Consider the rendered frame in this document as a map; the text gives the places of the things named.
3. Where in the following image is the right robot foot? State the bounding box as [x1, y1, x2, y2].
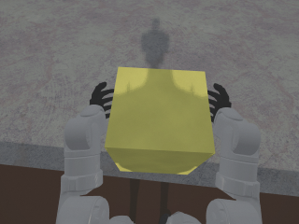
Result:
[159, 214, 171, 224]

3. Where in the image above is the left robot hand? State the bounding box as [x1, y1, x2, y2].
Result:
[90, 82, 114, 119]

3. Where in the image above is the left robot forearm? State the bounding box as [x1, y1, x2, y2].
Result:
[55, 105, 107, 224]

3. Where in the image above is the robot right thigh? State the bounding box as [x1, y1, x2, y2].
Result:
[166, 213, 201, 224]

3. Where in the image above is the carton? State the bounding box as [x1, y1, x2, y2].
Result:
[104, 66, 216, 175]

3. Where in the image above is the right robot hand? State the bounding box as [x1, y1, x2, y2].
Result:
[207, 83, 232, 123]

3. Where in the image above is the robot left upper arm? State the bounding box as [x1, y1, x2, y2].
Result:
[56, 196, 109, 224]

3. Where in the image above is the robot right upper arm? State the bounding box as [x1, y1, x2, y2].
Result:
[206, 198, 262, 224]

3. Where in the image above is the right robot forearm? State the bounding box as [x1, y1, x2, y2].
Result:
[213, 107, 263, 224]

